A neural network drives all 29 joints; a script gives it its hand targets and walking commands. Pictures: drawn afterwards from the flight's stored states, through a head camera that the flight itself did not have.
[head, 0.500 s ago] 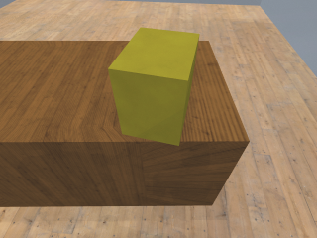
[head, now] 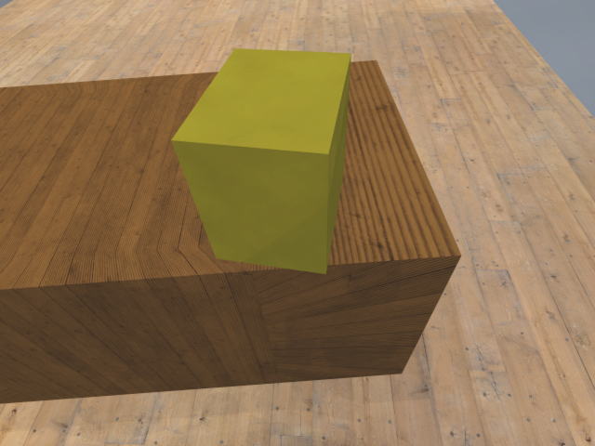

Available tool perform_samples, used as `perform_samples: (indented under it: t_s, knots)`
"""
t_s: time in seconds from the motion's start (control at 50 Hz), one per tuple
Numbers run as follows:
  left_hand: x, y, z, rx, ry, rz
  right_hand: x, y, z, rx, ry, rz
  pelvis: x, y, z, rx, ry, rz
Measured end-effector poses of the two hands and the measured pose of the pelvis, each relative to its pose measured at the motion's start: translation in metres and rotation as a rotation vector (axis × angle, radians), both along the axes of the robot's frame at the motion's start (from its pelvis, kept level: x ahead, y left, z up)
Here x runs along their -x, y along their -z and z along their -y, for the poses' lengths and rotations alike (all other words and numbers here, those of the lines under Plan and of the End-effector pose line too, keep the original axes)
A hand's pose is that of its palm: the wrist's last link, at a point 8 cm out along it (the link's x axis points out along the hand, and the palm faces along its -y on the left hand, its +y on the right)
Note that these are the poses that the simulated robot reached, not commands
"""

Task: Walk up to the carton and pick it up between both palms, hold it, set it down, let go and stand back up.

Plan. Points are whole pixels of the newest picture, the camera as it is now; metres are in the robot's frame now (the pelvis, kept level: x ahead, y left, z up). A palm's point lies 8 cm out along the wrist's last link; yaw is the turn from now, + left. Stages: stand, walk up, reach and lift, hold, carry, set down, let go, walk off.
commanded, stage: walk up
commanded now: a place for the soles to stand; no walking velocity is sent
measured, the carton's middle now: (280, 160) +0.59 +0.05 +0.04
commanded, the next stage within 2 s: none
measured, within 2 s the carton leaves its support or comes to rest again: neither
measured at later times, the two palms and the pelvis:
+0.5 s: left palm out of the picture +0.10 +0.28 -0.10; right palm (507, 436) +0.16 -0.25 -0.11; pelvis +0.11 +0.02 +0.01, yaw +0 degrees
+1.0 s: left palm (108, 401) +0.23 +0.33 -0.12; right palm (461, 384) +0.24 -0.21 -0.12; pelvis +0.16 +0.06 -0.01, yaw +0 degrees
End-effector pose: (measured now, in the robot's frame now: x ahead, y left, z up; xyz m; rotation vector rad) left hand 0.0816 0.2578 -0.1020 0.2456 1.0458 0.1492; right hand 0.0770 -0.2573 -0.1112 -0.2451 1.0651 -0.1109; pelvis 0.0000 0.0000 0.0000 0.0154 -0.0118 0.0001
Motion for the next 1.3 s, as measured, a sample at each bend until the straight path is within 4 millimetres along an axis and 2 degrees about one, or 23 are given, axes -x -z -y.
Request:
perform_samples:
  t_s: [0.1,0.2,0.24,0.28,0.34,0.42,0.5,0.6,0.64,0.7,0.78,0.86,0.94,1.02,1.1,1.3]
  knots:
    - [-0.011,-0.002,0.003,0.010,0.017,0.014,0.021,-0.004,0.012,0.027,0.041,-0.031,-0.019,-0.002,0.000,0.005,0.005,-0.005]
    - [-0.037,0.002,0.010,-0.005,0.056,0.026,0.048,0.009,0.028,0.044,0.096,-0.134,-0.040,0.006,0.009,0.016,0.023,0.021]
    - [-0.047,0.004,0.013,-0.015,0.051,0.050,0.052,0.018,0.032,0.035,0.097,-0.190,-0.048,0.012,0.014,0.031,0.013,0.029]
    - [-0.048,0.004,0.013,-0.031,0.028,0.054,0.047,0.021,0.031,0.027,0.079,-0.241,-0.057,0.012,0.015,0.030,0.000,0.034]
    - [-0.036,0.000,0.007,-0.047,-0.023,-0.002,0.022,0.015,0.026,0.022,0.045,-0.243,-0.072,0.005,0.011,0.023,-0.002,0.040]
    - [-0.017,-0.006,-0.006,-0.060,-0.067,-0.102,-0.031,0.005,0.015,0.013,0.001,-0.160,-0.092,-0.004,0.000,0.024,-0.003,0.042]
    - [-0.014,-0.004,-0.024,-0.053,-0.097,-0.166,-0.087,-0.002,-0.005,0.008,-0.031,-0.079,-0.112,-0.006,-0.015,0.032,-0.006,0.037]
    - [-0.043,0.020,-0.051,-0.007,-0.099,-0.176,-0.149,-0.004,-0.041,0.034,-0.060,0.026,-0.138,0.008,-0.042,0.047,-0.002,0.031]
    - [-0.062,0.033,-0.061,0.012,-0.086,-0.168,-0.164,-0.003,-0.055,0.046,-0.055,0.050,-0.145,0.014,-0.052,0.024,-0.009,0.035]
    - [-0.090,0.038,-0.066,0.029,-0.055,-0.150,-0.177,-0.008,-0.070,0.051,-0.038,0.075,-0.151,0.014,-0.062,0.039,0.005,0.038]
    - [-0.121,0.033,-0.070,0.032,-0.013,-0.123,-0.180,-0.019,-0.076,0.060,-0.007,0.086,-0.156,0.007,-0.068,0.051,0.003,0.033]
    - [-0.141,0.025,-0.073,0.016,0.011,-0.086,-0.173,-0.018,-0.070,0.074,0.007,0.068,-0.158,0.005,-0.069,0.051,0.001,0.028]
    - [-0.148,0.019,-0.073,-0.012,0.013,-0.064,-0.163,-0.007,-0.056,0.073,0.030,0.042,-0.157,0.009,-0.064,0.038,0.004,0.026]
    - [-0.143,0.013,-0.066,-0.032,-0.008,-0.050,-0.157,0.007,-0.041,0.048,0.042,0.004,-0.158,0.012,-0.054,0.042,0.005,0.030]
    - [-0.140,0.006,-0.059,-0.027,-0.048,-0.063,-0.154,0.008,-0.038,0.014,0.045,-0.014,-0.165,0.006,-0.047,0.016,0.006,0.012]
    - [-0.184,0.003,-0.034,0.033,0.020,0.024,-0.166,-0.005,-0.037,0.025,0.012,0.012,-0.168,0.000,-0.041,0.013,-0.003,0.011]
